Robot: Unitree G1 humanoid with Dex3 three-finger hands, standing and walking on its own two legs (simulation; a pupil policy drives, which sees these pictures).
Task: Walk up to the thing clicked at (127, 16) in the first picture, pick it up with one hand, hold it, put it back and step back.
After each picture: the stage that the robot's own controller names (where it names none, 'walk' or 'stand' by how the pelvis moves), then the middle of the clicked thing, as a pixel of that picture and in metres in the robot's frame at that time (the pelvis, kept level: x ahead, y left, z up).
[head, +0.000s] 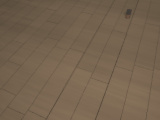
stand; (128, 13) +1.94 -0.66 -0.72
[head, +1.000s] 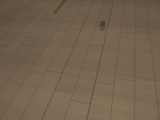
walk; (102, 25) +1.88 -0.15 -0.69
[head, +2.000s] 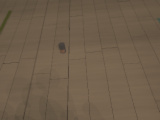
walk; (62, 48) +1.26 +0.28 -0.72
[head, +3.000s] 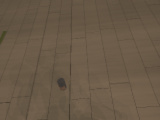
walk; (62, 84) +0.80 +0.29 -0.72
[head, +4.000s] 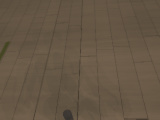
walk; (68, 116) +0.50 +0.21 -0.72
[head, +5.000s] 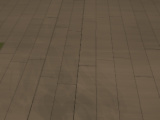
stand; out of the picture +0.38 +0.18 -0.70
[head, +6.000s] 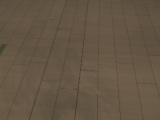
stand; out of the picture +0.34 +0.16 -0.72
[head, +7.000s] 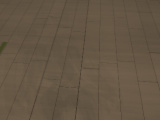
stand; out of the picture +0.34 +0.17 -0.72
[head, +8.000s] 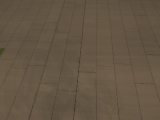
stand; out of the picture +0.34 +0.19 -0.73
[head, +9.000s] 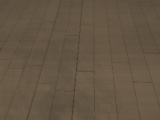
stand; out of the picture +0.33 +0.20 -0.73
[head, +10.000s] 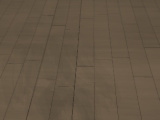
go down; out of the picture +0.33 +0.19 -0.72
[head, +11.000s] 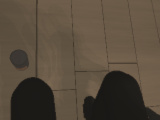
go down; (20, 60) +0.43 +0.20 -0.30
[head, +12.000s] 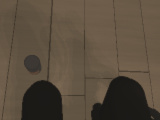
close in; (33, 65) +0.42 +0.19 -0.31
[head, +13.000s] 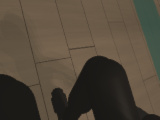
close in; out of the picture +0.42 +0.24 -0.23
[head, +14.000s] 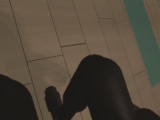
close; out of the picture +0.42 +0.25 -0.23
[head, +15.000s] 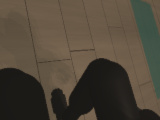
lift; out of the picture +0.37 +0.23 -0.22
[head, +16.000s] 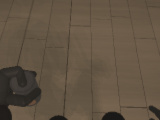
lift; (27, 89) +0.32 +0.18 -0.01
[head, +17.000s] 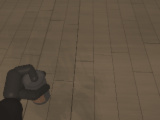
hold; (37, 88) +0.33 +0.17 +0.02
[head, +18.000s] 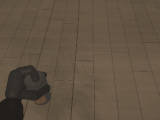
hold; (38, 88) +0.33 +0.17 +0.01
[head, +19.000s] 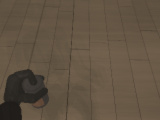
crouch; (36, 92) +0.33 +0.17 -0.04
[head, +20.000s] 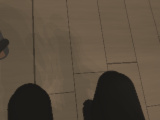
lower; out of the picture +0.47 +0.23 -0.10
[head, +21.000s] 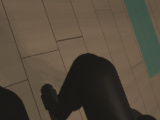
lower; out of the picture +0.44 +0.27 -0.23
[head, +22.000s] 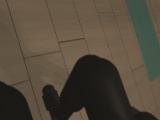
lower; out of the picture +0.43 +0.27 -0.23
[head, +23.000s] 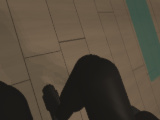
lower; out of the picture +0.43 +0.27 -0.23
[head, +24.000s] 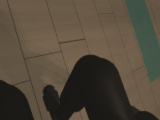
lower; out of the picture +0.43 +0.27 -0.23
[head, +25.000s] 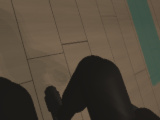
open; out of the picture +0.42 +0.25 -0.23
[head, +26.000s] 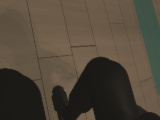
stand; out of the picture +0.42 +0.24 -0.23
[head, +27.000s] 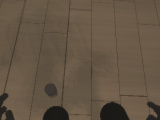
walk; (51, 90) +0.40 +0.17 -0.51
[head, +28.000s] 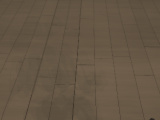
stand; out of the picture +0.36 +0.16 -0.67
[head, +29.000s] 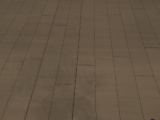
stand; out of the picture +0.36 +0.17 -0.67
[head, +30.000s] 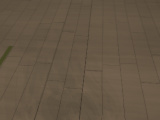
stand; out of the picture +0.38 +0.15 -0.72
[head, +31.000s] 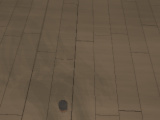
walk; (63, 106) +0.44 +0.10 -0.71
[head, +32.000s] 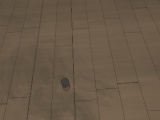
walk; (65, 84) +0.64 +0.16 -0.69
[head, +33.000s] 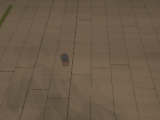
stand; (65, 60) +0.97 +0.18 -0.69
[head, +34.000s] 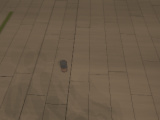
stand; (63, 66) +0.97 +0.19 -0.71
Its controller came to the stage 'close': yes
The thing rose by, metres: 0.71
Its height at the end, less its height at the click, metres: +0.00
